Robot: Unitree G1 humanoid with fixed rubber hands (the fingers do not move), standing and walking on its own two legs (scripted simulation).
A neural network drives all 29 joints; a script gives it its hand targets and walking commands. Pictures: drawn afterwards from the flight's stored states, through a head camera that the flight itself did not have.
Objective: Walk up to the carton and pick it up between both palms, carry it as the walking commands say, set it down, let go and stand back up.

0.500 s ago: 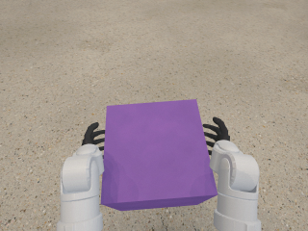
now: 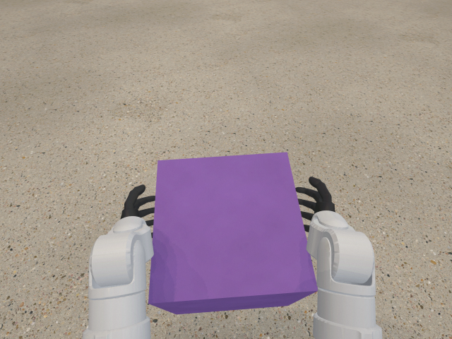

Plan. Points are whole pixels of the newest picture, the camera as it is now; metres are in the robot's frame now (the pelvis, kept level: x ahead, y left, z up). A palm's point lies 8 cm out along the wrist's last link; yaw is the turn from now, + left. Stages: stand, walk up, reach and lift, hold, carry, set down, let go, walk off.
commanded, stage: carry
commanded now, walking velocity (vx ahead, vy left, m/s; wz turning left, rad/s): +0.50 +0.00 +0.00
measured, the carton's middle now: (227, 239) +0.32 +0.00 +0.01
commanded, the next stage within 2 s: none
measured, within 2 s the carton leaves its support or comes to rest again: neither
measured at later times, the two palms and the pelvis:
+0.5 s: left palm (161, 101) +0.65 +0.16 +0.11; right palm (281, 91) +0.68 -0.14 +0.12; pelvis +0.37 -0.02 +0.01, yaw +3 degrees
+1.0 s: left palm (169, 57) +0.98 +0.19 +0.08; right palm (258, 49) +0.99 -0.11 +0.10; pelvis +0.68 +0.03 +0.02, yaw +0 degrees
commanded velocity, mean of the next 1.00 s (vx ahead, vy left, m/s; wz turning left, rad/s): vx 0.31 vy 0.00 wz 0.00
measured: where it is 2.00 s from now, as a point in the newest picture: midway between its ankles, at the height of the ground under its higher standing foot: (212, 194)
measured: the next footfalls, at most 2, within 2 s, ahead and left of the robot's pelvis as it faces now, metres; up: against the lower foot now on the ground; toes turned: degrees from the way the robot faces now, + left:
right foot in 0.46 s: +0.48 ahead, -0.12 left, +0.00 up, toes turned -5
left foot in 0.84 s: +0.80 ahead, +0.13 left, +0.00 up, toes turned +10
